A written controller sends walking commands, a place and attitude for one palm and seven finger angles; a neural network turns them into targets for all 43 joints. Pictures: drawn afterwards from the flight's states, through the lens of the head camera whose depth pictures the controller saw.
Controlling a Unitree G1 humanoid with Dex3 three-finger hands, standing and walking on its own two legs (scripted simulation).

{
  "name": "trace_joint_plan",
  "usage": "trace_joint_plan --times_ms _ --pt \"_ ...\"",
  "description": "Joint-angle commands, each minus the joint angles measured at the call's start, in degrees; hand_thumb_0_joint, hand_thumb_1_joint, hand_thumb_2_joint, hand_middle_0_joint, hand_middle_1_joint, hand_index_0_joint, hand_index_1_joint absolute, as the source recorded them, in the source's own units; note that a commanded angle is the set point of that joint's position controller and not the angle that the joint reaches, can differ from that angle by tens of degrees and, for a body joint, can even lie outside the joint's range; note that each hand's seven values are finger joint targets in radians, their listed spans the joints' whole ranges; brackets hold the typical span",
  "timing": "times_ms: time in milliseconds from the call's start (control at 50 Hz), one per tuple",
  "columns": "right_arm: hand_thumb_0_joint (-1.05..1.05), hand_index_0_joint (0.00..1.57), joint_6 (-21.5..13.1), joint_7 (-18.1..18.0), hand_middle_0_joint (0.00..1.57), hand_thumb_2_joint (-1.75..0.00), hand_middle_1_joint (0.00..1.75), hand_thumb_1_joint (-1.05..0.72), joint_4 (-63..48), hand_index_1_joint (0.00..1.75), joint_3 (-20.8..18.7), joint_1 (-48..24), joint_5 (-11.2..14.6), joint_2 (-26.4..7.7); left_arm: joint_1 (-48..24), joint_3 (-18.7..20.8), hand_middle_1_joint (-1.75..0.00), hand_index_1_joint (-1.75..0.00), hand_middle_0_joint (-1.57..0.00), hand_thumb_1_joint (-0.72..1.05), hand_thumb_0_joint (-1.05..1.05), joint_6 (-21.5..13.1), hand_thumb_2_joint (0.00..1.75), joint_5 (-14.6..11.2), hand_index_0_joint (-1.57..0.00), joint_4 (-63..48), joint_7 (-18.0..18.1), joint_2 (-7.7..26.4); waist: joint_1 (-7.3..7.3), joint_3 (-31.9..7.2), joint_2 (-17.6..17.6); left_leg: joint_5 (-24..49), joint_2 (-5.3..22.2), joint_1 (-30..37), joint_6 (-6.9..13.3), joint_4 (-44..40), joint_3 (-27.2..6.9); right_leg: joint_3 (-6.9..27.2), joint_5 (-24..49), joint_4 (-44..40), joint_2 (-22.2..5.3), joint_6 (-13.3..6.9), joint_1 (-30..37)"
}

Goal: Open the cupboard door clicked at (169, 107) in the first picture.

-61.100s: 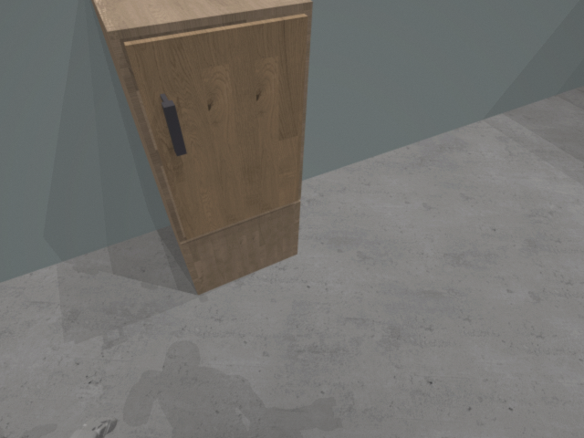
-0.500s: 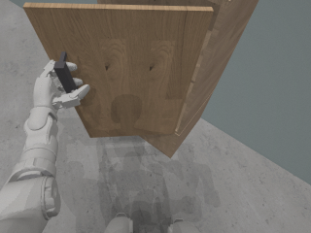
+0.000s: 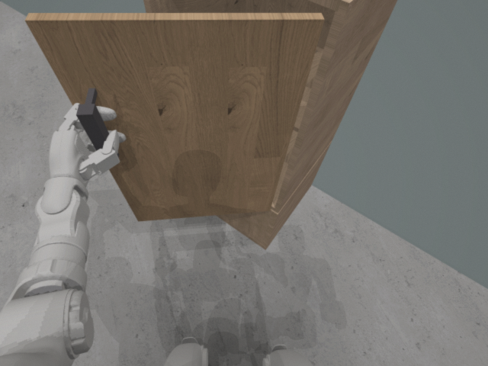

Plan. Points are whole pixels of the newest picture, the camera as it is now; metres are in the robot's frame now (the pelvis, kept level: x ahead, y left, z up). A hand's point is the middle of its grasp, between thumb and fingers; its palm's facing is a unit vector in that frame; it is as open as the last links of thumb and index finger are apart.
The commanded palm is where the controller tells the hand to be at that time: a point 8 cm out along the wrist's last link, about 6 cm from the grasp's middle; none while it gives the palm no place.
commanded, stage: pull the door open along its arc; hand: left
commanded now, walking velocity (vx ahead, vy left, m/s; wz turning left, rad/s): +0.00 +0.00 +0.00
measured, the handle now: (102, 128) +0.50 +0.24 +0.07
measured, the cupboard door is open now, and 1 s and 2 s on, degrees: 42 85 81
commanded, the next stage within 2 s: open thumb and fingers to let go in 0.90 s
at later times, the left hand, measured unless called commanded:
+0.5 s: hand (141, 225) +0.31 +0.14 +0.08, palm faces +0.34 -0.94 +0.07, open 6.3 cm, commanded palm +0.26 +0.19 +0.07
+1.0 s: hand (202, 281) +0.23 +0.05 +0.08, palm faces +0.37 -0.93 -0.01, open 6.1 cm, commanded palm +0.19 +0.10 +0.07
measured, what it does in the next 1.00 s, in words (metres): stands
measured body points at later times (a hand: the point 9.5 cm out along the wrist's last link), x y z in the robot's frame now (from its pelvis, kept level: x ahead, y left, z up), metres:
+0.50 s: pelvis +0.01 +0.00 +0.01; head +0.05 +0.00 +0.46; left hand +0.29 +0.19 +0.08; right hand +0.20 -0.22 -0.08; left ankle +0.03 +0.10 -0.68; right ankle -0.01 -0.12 -0.68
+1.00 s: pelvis +0.02 -0.04 +0.01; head +0.02 -0.06 +0.46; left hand +0.21 +0.10 +0.08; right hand +0.20 -0.25 -0.08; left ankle +0.03 +0.10 -0.68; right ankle -0.01 -0.12 -0.68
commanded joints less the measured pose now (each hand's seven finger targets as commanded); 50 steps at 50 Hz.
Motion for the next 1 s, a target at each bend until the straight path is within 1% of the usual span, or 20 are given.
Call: trace_joint_plan --times_ms 0,80,220,240,260,300,380,400,420,460,480,560,580,680,740,780,880,920,960,980 --pt "0.0 0.2 -1.8 0.0 0.2 -0.9 0.3 -0.9 -6.9 0.3 -3.8 2.6 0.2 -9.3 -11.0 0.6 -1.35 -1.35 -0.4 0.9 0.0 -4.0 0.9 -1.3 -0.4 -16.8 -0.7 9.8 2.7 -23.0 4.1 18.5 -1.4 22.0 0.5 -6.9 -2.1 0.4 19.8 -6.7 1.2 -0.7 6.6" --pt "0.0 0.2 -2.3 0.5 0.2 -0.9 0.3 -0.9 -9.2 0.3 -4.1 1.1 0.5 -8.9 0.3 0.2 -1.35 -1.35 -0.4 0.9 0.0 -3.2 0.9 -3.1 -0.4 -25.3 -0.7 7.6 4.19 -23.5 1.7 21.3 -1.7 21.4 0.9 -7.5 -0.9 0.7 24.9 -7.0 1.2 -0.6 12.0" --pt "0.0 0.2 -4.0 1.2 0.2 -0.9 0.3 -0.9 -12.6 0.3 -3.9 -3.4 1.0 -7.5 20.8 -2.8 -1.35 -1.35 -0.4 0.9 0.0 -1.7 0.9 -5.6 -0.4 -41.5 0.0 1.9 6.04 -17.6 1.3 23.0 -1.8 21.5 0.8 -9.4 0.0 0.3 28.0 -7.4 0.8 -0.3 14.4" --pt "0.0 0.2 -4.4 1.1 0.2 -0.9 0.3 -0.9 -12.8 0.3 -3.8 -5.8 0.7 -5.9 20.9 3.4 -1.35 -1.35 -0.4 0.9 0.0 -0.9 0.9 -8.4 -0.4 -45.2 6.9 0.5 10.46 -17.2 0.7 22.0 -2.0 19.6 0.2 -10.3 0.2 -0.5 25.7 -7.8 0.7 -0.3 15.0" --pt "0.0 0.2 -5.1 1.5 0.2 -0.9 0.3 -0.9 -13.0 0.3 -3.6 -6.6 0.2 -5.6 22.6 -0.5 -1.35 -1.35 -0.4 0.9 0.0 0.1 0.9 -7.2 -0.4 -46.7 11.4 -4.1 8.78 -15.5 1.4 20.5 -2.0 20.4 -0.1 -10.6 0.0 -1.0 23.4 -7.7 0.7 -0.2 13.8" --pt "0.0 0.2 -5.7 2.1 0.2 -0.9 0.3 -0.9 -13.0 0.3 -3.5 -7.3 -0.4 -5.5 29.0 -2.7 -1.35 -1.35 -0.4 0.9 0.0 1.0 0.9 -5.0 -0.4 -49.4 16.9 -7.2 8.34 -13.1 -0.4 20.4 -1.7 19.8 -0.4 -10.4 -0.8 -1.8 21.9 -7.1 0.6 -0.2 12.5" --pt "0.0 0.2 -5.6 3.2 0.2 -0.9 0.3 -0.9 -13.5 0.3 -3.7 -8.3 -2.2 -4.5 34.6 -8.9 -1.35 -1.35 -0.4 0.9 0.0 1.4 0.9 2.1 -0.4 -59.9 26.6 -11.9 8.42 -16.0 0.3 23.3 -1.6 21.7 -0.5 -8.9 -1.0 -1.4 23.1 -5.2 0.0 -0.3 13.1" --pt "0.0 0.2 -5.4 3.6 0.2 -0.9 0.3 -0.9 -13.9 0.3 -3.5 -8.9 -2.6 -4.0 36.4 -11.6 -1.35 -1.35 -0.4 0.9 0.0 1.9 0.9 3.8 -0.4 -62.3 28.8 -14.4 8.51 -16.4 1.9 23.1 -1.7 22.1 -0.6 -8.9 -1.0 -1.4 23.0 -5.1 -0.4 -0.5 12.9" --pt "0.0 0.2 -5.1 3.8 0.2 -0.9 0.3 -0.9 -14.2 0.3 -3.4 -9.3 -2.8 -3.7 38.1 -13.9 -1.35 -1.35 -0.4 0.9 0.0 2.6 0.9 4.8 -0.4 -63.6 31.0 -17.0 8.16 -15.5 1.2 22.4 -1.6 22.0 -0.6 -8.9 -1.1 -1.6 22.4 -5.2 -0.4 -0.5 12.7" --pt "0.0 0.2 -4.4 3.8 0.2 -0.9 0.3 -0.9 -14.6 0.3 -3.3 -9.8 -3.4 -3.7 38.2 -17.4 -1.35 -1.35 -0.4 0.9 0.0 4.1 0.9 7.8 -0.4 -65.3 34.9 -19.1 7.22 -14.2 0.1 19.1 -1.7 21.2 -0.6 -8.8 -1.5 -1.6 20.4 -5.6 -0.6 -0.6 12.0" --pt "0.0 0.2 -4.1 3.6 0.2 -0.9 0.3 -0.9 -14.7 0.3 -3.1 -9.6 -3.7 -3.8 39.0 -18.7 -1.35 -1.35 -0.4 0.9 0.0 5.0 0.9 9.2 -0.4 -65.1 36.5 -19.8 6.39 -12.5 -2.4 17.1 -1.9 20.0 -0.3 -8.7 -1.8 -1.4 19.3 -6.3 -0.5 -0.5 12.0" --pt "0.0 0.2 -3.4 2.9 0.2 -0.9 0.3 -0.9 -15.5 0.3 -2.7 -11.9 -4.4 -2.6 39.4 -25.2 -1.35 -1.35 -0.4 0.9 0.0 7.7 0.9 12.6 -0.4 -67.4 42.7 -26.1 5.9 -11.6 -2.4 13.0 -2.3 19.9 -0.4 -8.8 -2.0 -1.1 16.0 -7.9 -1.0 -0.6 11.8" --pt "0.0 0.2 -3.2 2.7 0.2 -0.9 0.3 -0.9 -15.4 0.3 -2.6 -11.7 -4.6 -2.6 39.8 -26.5 -1.35 -1.35 -0.4 0.9 0.0 8.3 0.9 13.8 -0.4 -67.9 43.3 -26.4 5.34 -11.5 -3.7 12.9 -2.2 19.8 -0.4 -8.7 -2.3 -0.9 15.8 -8.2 -1.0 -0.7 12.1" --pt "0.0 0.2 -3.2 1.9 0.2 -0.9 0.3 -0.9 -16.0 0.3 -2.3 -12.9 -4.9 -1.6 44.1 -33.2 -1.35 -1.35 -0.4 0.9 0.0 9.5 0.9 16.8 -0.4 -70.3 42.7 -29.5 5.0 -10.7 -3.4 12.6 -2.4 20.4 0.0 -8.5 -1.9 0.2 17.4 -9.8 -1.8 -0.7 13.1" --pt "0.0 0.2 -3.8 2.0 0.2 -0.9 0.3 -0.9 -16.5 0.3 -1.9 -13.9 -4.7 -1.1 48.2 -36.2 -1.35 -1.35 -0.4 0.9 0.0 9.1 0.9 16.6 -0.4 -72.3 41.6 -31.3 5.08 -9.3 -3.1 12.1 -2.6 20.3 0.2 -8.4 -1.9 0.6 18.5 -10.4 -2.4 -0.5 13.8" --pt "0.0 0.2 -4.6 2.0 0.2 -0.9 0.3 -0.9 -16.8 0.3 -1.8 -13.9 -4.7 -1.0 51.8 -37.4 -1.35 -1.35 -0.4 0.9 0.0 8.8 0.9 16.3 -0.4 -72.9 40.9 -32.0 5.15 -9.0 -5.6 11.7 -2.7 19.7 0.3 -8.0 -2.2 1.3 19.6 -11.3 -2.8 -0.1 15.0" --pt "0.0 0.2 -6.5 2.4 0.2 -0.9 0.3 -0.9 -17.8 0.3 -1.5 -14.8 -4.3 -0.5 63.6 -38.6 -1.35 -1.35 -0.4 0.9 0.0 7.8 0.9 14.1 -0.4 -78.1 39.1 -32.8 6.69 -9.4 -5.6 11.8 -3.4 19.4 0.3 -7.4 -2.0 2.5 23.1 -12.2 -3.7 0.5 17.8" --pt "0.0 0.2 -6.8 2.2 0.2 -0.9 0.3 -0.9 -17.2 0.3 -1.4 -15.1 -4.5 -0.7 59.6 -37.1 -1.35 -1.35 -0.4 0.9 0.0 7.4 0.9 13.9 -0.4 -77.6 39.6 -31.6 5.74 -6.4 -5.4 10.2 -3.6 18.6 0.2 -6.5 -2.0 3.6 21.4 -13.2 -4.1 1.0 15.4" --pt "0.0 0.2 -7.2 1.9 0.2 -0.9 0.3 -0.9 -16.5 0.3 -1.3 -15.8 -5.0 -0.7 55.6 -35.1 -1.35 -1.35 -0.4 0.9 0.0 7.0 0.9 14.3 -0.4 -75.2 40.9 -30.7 5.66 -3.9 -4.8 7.5 -3.9 17.1 0.0 -5.7 -2.3 4.5 14.6 -14.1 -4.2 0.8 12.2" --pt "0.0 0.2 -7.3 1.6 0.2 -0.9 0.3 -0.9 -15.6 0.3 -1.2 -15.8 -5.2 -0.7 50.1 -33.2 -1.35 -1.35 -0.4 0.9 0.0 6.8 0.9 14.6 -0.4 -73.8 41.9 -29.0 5.07 -2.5 -6.0 6.3 -3.9 15.9 0.0 -5.1 -2.7 5.3 11.3 -14.8 -4.4 0.8 10.6"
